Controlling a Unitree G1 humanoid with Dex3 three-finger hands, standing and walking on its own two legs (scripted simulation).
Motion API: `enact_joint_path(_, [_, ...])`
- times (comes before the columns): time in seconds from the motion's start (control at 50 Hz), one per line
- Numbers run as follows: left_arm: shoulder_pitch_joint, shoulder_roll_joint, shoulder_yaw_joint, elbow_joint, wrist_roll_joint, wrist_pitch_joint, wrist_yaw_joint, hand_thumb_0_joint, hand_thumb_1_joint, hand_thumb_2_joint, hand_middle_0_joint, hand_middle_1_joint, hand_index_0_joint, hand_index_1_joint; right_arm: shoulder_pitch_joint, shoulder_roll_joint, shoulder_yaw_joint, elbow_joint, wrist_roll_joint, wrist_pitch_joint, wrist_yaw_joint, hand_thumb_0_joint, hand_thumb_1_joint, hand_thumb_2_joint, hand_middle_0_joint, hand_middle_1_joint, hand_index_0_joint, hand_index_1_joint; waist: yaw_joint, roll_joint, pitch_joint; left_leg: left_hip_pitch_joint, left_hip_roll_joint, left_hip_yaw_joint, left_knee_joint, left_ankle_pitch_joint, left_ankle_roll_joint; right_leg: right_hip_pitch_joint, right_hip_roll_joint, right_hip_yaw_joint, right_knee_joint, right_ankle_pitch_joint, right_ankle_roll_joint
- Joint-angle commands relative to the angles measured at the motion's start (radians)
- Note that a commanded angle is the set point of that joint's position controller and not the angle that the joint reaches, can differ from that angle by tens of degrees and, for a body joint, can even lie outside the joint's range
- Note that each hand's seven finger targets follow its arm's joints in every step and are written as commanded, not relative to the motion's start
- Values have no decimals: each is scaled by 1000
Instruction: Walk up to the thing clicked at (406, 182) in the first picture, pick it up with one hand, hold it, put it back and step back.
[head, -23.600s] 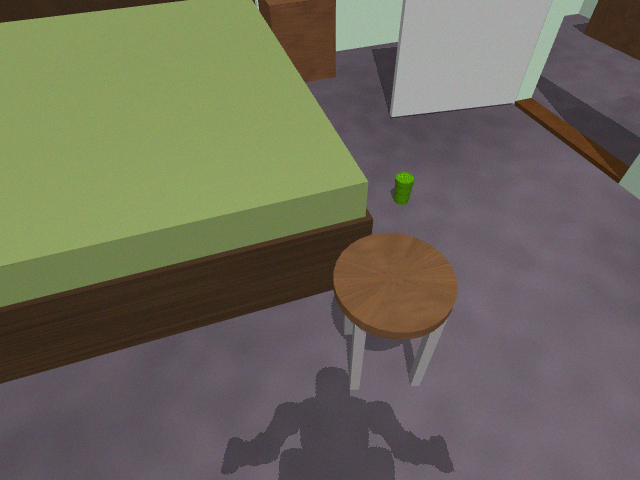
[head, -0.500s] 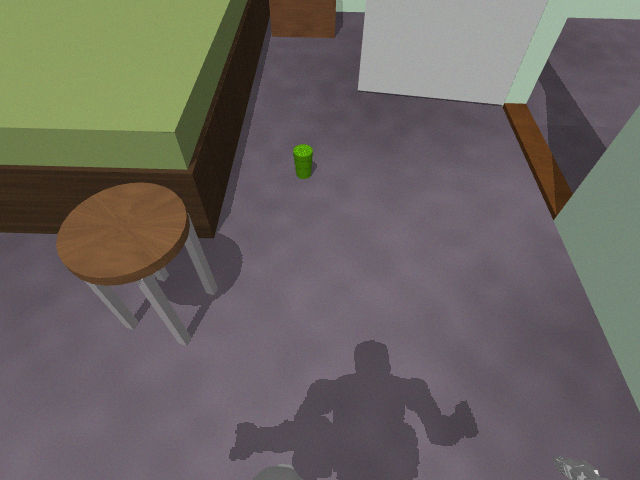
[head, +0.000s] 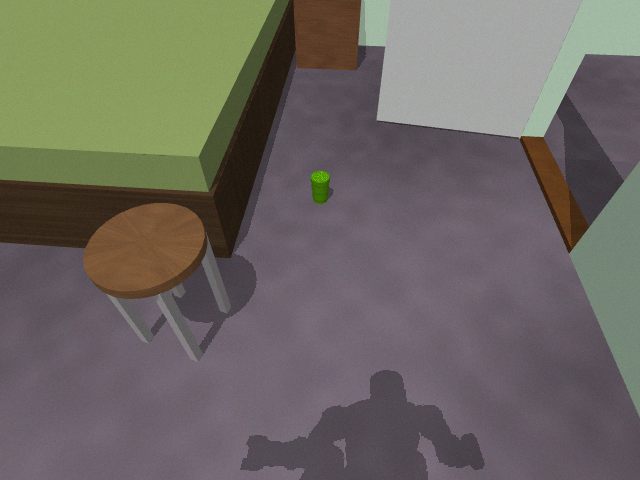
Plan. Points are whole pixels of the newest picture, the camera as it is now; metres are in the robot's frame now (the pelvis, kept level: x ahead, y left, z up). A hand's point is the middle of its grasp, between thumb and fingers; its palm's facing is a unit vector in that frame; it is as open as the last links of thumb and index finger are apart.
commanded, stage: walk up
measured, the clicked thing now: (320, 188) +1.41 +0.05 -0.70
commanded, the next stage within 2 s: stand in 0.62 s
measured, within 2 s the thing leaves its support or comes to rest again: neither
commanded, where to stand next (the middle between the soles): +0.06 -0.02 m, yaw -5 degrees
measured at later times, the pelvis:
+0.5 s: pelvis +0.01 -0.01 +0.00, yaw +1 degrees
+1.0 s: pelvis +0.01 -0.01 +0.01, yaw -1 degrees
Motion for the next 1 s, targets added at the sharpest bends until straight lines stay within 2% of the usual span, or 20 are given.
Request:
enact_joint_path(0.0, [-43,216,44,-45,5,-30,13,0,900,900,-200,-300,-200,-300,-69,-222,-55,-52,5,-22,-15,0,-900,-900,200,300,200,300,4,35,-94,8,98,-88,-94,170,46,70,-84,91,-117,52,-69])
enact_joint_path(0.06, [-64,216,46,-40,5,-29,14,0,900,900,-200,-300,-200,-300,-56,-221,-58,-35,5,-19,-17,0,-900,-900,200,300,200,300,-5,27,-104,23,96,-74,-95,200,40,84,-92,88,-121,80,-69])
enact_joint_path(0.28, [-81,201,56,-16,5,-18,19,0,900,900,-200,-300,-200,-300,-75,-219,-56,-8,3,-9,-22,0,-900,-900,200,300,200,300,1,18,-116,52,101,-56,-84,326,42,123,-85,54,-116,172,-65])
enact_joint_path(0.34, [-87,200,55,-15,4,-15,18,0,900,900,-200,-300,-200,-300,-85,-217,-53,-9,1,-6,-23,0,-900,-900,200,300,200,300,3,20,-88,47,101,-62,-102,290,37,106,-83,61,-130,124,-62])
enact_joint_path(0.46, [-76,197,62,-7,8,-14,20,0,900,900,-200,-300,-200,-300,-91,-210,-54,-8,2,-3,-22,0,-900,-900,200,300,200,300,4,4,-98,62,96,-49,-89,318,38,120,-83,51,-139,152,-60])
enact_joint_path(0.5, [-96,196,63,-15,11,-13,19,0,900,900,-200,-300,-200,-300,-79,-216,-55,0,1,-2,-23,0,-900,-900,200,300,200,300,-5,9,-106,58,96,-44,-99,286,36,130,-92,56,-144,127,-65])
enact_joint_path(0.58, [-91,192,65,-16,11,-11,17,0,900,900,-200,-300,-200,-300,-94,-212,-53,-5,-1,-2,-22,0,-900,-900,200,300,200,300,1,15,-79,43,95,-57,-115,247,38,112,-82,55,-156,65,-60])
enact_joint_path(0.6, [-73,181,48,-8,7,-8,19,0,900,900,-200,-300,-200,-300,-106,-210,-54,-9,2,-1,-23,0,-900,-900,200,300,200,300,8,27,-78,81,127,-63,-140,287,34,90,-79,77,-166,85,-62])
enact_joint_path(0.64, [-77,178,46,-10,7,-6,20,0,900,900,-200,-300,-200,-300,-104,-210,-52,-10,3,-5,-23,0,-900,-900,200,300,200,300,5,42,-83,84,133,-71,-146,319,28,97,-73,76,-166,97,-61])
enact_joint_path(0.72, [-62,186,43,-3,7,-10,19,0,900,900,-200,-300,-200,-300,-90,-213,-55,-4,3,-2,-22,0,-900,-900,200,300,200,300,2,42,-104,93,132,-53,-159,296,26,126,-78,87,-169,119,-59])
enact_joint_path(0.74, [-61,180,41,-2,6,-9,17,0,900,900,-200,-300,-200,-300,-92,-213,-54,-4,4,-1,-23,0,-900,-900,200,300,200,300,1,55,-95,76,128,-55,-174,245,27,126,-72,87,-173,88,-57])
enact_joint_path(0.76, [-52,184,41,3,9,-9,17,0,900,900,-200,-300,-200,-300,-107,-212,-54,-6,4,-2,-22,0,-900,-900,200,300,200,300,9,60,-88,86,134,-64,-183,239,26,112,-71,86,-174,77,-57])
enact_joint_path(0.78, [-47,182,38,6,8,-11,17,0,900,900,-200,-300,-200,-300,-110,-211,-55,-8,6,-3,-21,0,-900,-900,200,300,200,300,7,56,-104,104,138,-62,-173,273,28,117,-75,88,-174,104,-57])
enact_joint_path(0.82, [-49,184,36,9,9,-14,17,0,900,900,-200,-300,-200,-300,-104,-206,-52,-6,6,-2,-19,0,-900,-900,200,300,200,300,4,26,-97,108,134,-57,-175,266,26,109,-76,92,-184,107,-56])
enact_joint_path(0.86, [-49,187,36,9,8,-14,15,0,900,900,-200,-300,-200,-300,-87,-212,-51,1,7,-3,-20,0,-900,-900,200,300,200,300,-3,36,-92,108,131,-54,-186,225,22,101,-74,99,-187,90,-55])
enact_joint_path(0.92, [-44,190,36,9,9,-13,16,0,900,900,-200,-300,-200,-300,-96,-210,-51,-1,4,-4,-20,0,-900,-900,200,300,200,300,3,40,-100,111,135,-50,-186,235,23,103,-78,101,-180,100,-56])
enact_joint_path(0.98, [-46,186,33,12,8,-13,15,0,900,900,-200,-300,-200,-300,-91,-209,-48,5,5,-3,-18,0,-900,-900,200,300,200,300,3,27,-72,88,134,-52,-201,203,22,95,-74,104,-190,73,-54])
